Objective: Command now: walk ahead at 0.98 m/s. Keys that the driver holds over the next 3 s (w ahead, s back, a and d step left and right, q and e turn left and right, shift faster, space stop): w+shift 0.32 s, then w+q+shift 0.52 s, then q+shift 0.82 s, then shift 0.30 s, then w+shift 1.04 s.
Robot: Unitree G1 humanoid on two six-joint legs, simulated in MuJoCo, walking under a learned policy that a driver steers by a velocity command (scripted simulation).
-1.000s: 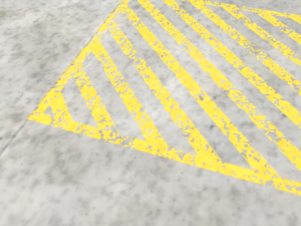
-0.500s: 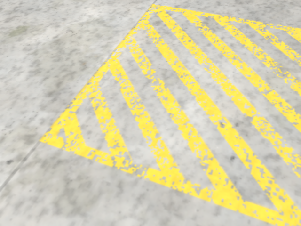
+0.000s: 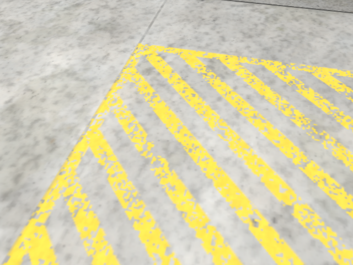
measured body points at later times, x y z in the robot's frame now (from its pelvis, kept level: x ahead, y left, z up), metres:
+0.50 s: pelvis +0.46 -0.05 +0.00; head +0.46 -0.05 +0.45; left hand +0.40 +0.20 -0.14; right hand +0.65 -0.29 -0.09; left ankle +0.61 +0.14 -0.64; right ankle +0.40 -0.13 -0.74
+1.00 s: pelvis +0.90 +0.06 +0.00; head +0.91 +0.09 +0.45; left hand +1.04 +0.38 -0.03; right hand +1.03 -0.17 -0.12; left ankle +0.84 +0.08 -0.74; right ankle +1.17 -0.04 -0.67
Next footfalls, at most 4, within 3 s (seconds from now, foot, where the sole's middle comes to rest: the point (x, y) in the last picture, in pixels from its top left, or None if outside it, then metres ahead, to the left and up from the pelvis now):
0.20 right None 0.44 -0.14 -0.78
0.72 left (153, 193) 0.88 0.09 -0.78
1.12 right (146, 132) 1.26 0.12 -0.78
1.56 left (122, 171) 1.01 0.23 -0.78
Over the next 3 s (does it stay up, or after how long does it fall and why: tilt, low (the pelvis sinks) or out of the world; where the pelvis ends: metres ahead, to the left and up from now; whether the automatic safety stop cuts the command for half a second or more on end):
stays up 1.12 0.77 -0.04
